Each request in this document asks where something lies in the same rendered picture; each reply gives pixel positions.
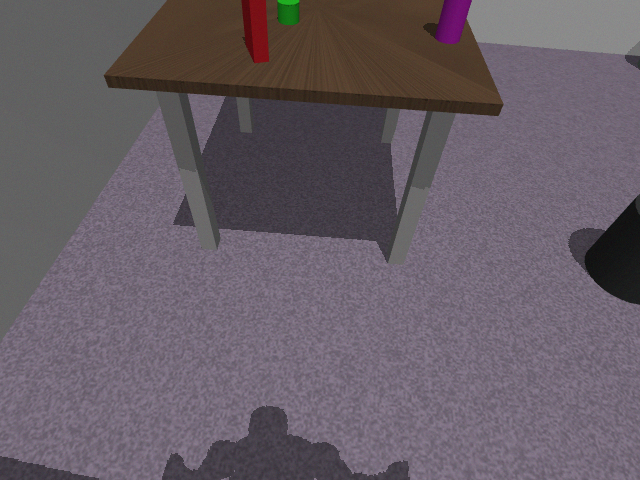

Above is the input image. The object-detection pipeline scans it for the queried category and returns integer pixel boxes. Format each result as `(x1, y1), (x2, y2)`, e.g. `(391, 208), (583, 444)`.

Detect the table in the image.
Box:
(104, 0), (504, 265)

